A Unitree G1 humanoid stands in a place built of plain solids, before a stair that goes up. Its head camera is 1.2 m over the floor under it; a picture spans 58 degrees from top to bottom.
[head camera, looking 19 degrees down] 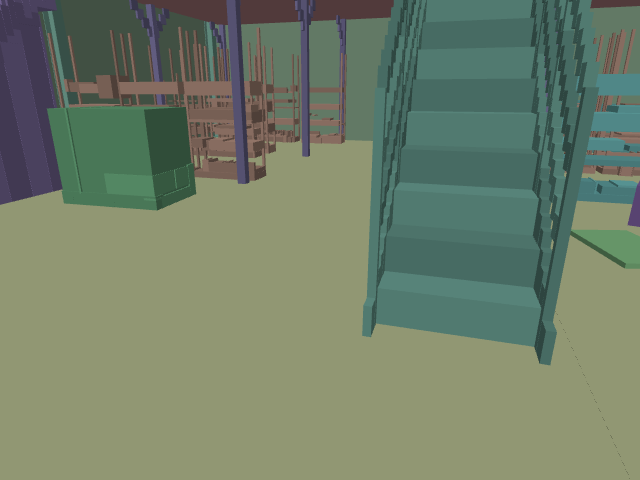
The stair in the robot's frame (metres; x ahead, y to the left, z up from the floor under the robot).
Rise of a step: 0.21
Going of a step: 0.24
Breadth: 0.89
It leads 17 degrees to the right of straight ahead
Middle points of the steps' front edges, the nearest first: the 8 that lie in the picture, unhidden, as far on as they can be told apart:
1.97 -0.68 0.22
2.20 -0.75 0.43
2.43 -0.82 0.64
2.67 -0.89 0.85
2.90 -0.96 1.07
3.13 -1.03 1.28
3.36 -1.10 1.49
3.60 -1.17 1.70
